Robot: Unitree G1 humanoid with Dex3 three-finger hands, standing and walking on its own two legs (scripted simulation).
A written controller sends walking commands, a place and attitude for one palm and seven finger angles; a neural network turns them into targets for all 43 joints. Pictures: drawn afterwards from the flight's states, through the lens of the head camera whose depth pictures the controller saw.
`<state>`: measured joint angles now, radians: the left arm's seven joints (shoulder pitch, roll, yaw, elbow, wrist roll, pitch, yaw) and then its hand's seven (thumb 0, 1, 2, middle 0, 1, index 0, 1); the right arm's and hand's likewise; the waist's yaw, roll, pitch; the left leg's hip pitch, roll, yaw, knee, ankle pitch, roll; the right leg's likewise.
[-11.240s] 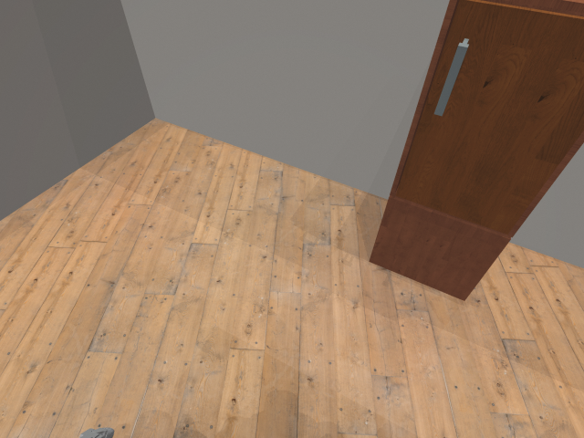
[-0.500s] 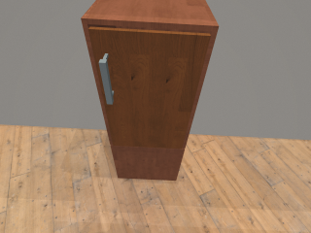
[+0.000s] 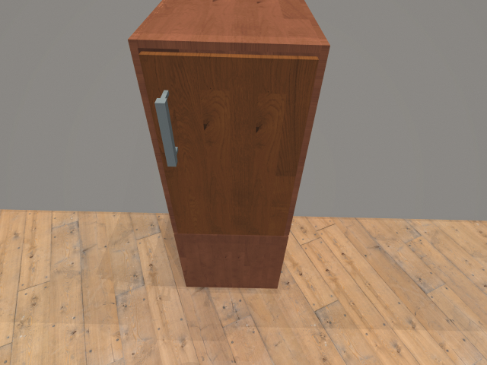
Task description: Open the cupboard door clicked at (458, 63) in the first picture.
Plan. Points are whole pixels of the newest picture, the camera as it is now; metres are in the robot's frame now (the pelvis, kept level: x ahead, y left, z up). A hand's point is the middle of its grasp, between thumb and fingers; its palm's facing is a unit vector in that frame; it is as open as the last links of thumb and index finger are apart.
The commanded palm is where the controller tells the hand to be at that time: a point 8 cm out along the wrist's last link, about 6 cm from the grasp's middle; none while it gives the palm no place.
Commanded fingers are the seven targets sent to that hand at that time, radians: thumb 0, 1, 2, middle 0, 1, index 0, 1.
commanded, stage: come to a stop and stand still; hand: left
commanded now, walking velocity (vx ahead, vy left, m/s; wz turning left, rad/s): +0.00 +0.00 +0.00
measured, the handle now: (169, 129) +0.58 +0.20 +0.10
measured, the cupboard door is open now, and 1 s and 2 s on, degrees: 0 0 0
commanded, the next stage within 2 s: look again from close up in 0.62 s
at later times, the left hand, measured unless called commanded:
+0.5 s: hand out of the picture -0.04 +0.19 -0.17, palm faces +0.02 -0.99 -0.15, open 7.4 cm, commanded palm none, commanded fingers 0.00 0.90 0.90 -0.20 -0.30 -0.20 -0.30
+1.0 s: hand out of the picture -0.08 +0.18 -0.17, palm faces +0.05 -0.99 -0.15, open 7.4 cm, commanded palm none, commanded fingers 0.00 0.90 0.90 -0.20 -0.30 -0.20 -0.30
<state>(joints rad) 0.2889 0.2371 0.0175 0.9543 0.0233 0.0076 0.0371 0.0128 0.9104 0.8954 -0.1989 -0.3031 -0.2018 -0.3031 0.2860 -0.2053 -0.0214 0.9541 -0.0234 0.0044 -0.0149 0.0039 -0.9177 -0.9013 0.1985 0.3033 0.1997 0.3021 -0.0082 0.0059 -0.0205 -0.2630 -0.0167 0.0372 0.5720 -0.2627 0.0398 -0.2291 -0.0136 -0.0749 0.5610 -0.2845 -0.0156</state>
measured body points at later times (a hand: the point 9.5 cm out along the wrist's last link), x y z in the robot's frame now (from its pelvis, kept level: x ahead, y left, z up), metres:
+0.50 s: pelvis -0.02 +0.02 +0.01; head -0.04 +0.04 +0.46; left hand -0.04 +0.24 -0.16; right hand -0.01 -0.21 -0.14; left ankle +0.03 +0.09 -0.73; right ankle +0.01 -0.11 -0.73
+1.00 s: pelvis -0.03 +0.03 +0.01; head -0.04 +0.05 +0.46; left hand -0.08 +0.24 -0.16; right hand -0.04 -0.18 -0.15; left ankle +0.03 +0.09 -0.73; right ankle +0.01 -0.11 -0.73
